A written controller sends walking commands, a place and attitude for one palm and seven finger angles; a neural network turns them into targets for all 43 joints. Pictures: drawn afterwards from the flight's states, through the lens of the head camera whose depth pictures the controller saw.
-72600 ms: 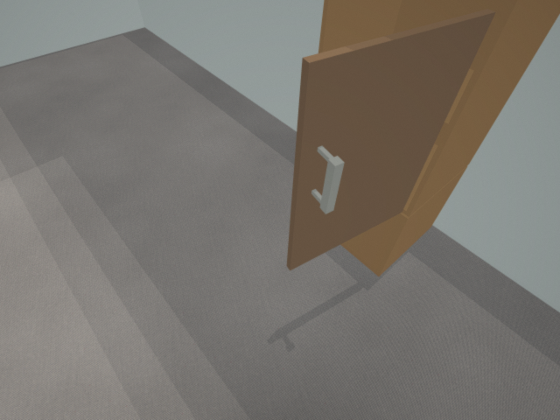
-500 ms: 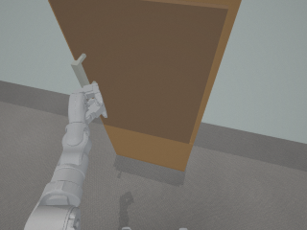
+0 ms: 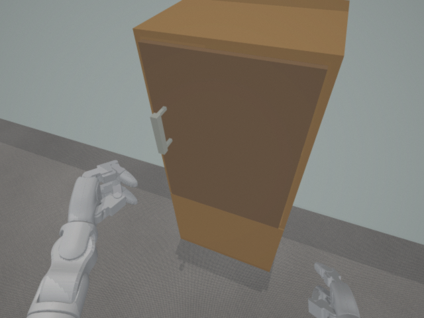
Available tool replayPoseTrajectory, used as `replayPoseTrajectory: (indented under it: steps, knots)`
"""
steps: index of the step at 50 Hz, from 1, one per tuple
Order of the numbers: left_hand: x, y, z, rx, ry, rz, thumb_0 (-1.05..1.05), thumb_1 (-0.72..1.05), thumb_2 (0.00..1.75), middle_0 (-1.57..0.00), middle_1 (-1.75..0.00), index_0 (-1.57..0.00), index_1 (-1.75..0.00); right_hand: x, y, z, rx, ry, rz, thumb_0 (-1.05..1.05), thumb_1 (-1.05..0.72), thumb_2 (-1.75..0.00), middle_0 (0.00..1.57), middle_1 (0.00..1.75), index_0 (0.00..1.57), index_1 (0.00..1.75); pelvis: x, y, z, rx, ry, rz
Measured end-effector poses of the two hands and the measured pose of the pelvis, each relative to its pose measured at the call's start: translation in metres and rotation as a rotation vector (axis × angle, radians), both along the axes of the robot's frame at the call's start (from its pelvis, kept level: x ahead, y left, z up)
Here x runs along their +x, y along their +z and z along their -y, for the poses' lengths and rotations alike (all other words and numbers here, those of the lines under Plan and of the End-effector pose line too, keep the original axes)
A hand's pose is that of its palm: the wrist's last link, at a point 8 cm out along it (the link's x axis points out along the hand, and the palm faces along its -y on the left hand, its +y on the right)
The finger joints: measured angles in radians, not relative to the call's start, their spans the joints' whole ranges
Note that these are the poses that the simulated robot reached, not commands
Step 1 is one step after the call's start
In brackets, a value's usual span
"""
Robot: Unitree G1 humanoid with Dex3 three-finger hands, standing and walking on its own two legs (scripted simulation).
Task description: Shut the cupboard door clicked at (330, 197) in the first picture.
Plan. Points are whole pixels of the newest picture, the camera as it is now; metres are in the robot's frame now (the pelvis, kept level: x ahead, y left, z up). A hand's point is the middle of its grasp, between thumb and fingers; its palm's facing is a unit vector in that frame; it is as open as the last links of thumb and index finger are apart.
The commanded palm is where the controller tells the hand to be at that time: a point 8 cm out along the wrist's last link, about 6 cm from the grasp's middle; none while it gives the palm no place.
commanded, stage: draw the hand back to the body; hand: left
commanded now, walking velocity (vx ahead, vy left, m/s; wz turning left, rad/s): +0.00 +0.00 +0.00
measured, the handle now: (163, 130) +0.60 +0.19 +0.01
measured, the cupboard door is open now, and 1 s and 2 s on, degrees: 0 0 0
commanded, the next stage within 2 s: step back with the hand held close in 0.82 s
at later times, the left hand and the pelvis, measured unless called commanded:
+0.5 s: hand (14, 229) +0.19 +0.29 +0.16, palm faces +0.46 -0.78 -0.42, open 6.5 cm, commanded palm +0.15 +0.32 +0.18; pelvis +0.02 +0.02 +0.01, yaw +1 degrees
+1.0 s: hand (30, 223) +0.20 +0.28 +0.16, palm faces +0.45 -0.79 -0.41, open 7.4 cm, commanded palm +0.15 +0.31 +0.18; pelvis +0.01 +0.01 +0.01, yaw +0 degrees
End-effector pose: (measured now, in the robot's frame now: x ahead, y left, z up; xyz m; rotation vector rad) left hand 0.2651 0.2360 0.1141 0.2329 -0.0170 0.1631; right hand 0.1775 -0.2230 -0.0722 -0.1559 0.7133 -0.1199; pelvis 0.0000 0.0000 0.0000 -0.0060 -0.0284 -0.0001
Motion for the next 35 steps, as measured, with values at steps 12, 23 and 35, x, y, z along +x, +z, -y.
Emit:
replayPoseTrajectory:
  steps: [12,23,35]
  knots:
    - [-0.058,0.035,-0.046,0.097,0.142,0.049,0.01,0.89,0.9,-0.71,-0.86,-0.72,-0.85,0.011,0.002,-0.032,0.016,0.084,0.013,0.01,-0.91,-0.9,0.2,0.3,0.2,0.3,0.01,0.008,-0.014,-0.003,0.005,0.046]
    - [-0.108,0.064,-0.086,0.229,0.286,0.078,0.01,0.89,0.9,-0.41,-0.53,-0.42,-0.53,0.013,0.001,-0.029,0.003,0.079,0.019,0.01,-0.91,-0.9,0.2,0.3,0.2,0.3,0.015,0.008,-0.019,-0.008,0.007,0.054]
    - [-0.113,0.054,-0.082,0.184,0.327,0.078,0.01,0.89,0.9,-0.23,-0.33,-0.23,-0.33,0.015,0.002,-0.024,-0.021,0.092,0.036,0.01,-0.91,-0.9,0.2,0.3,0.2,0.3,0.01,0.007,-0.016,-0.003,0.017,0.058]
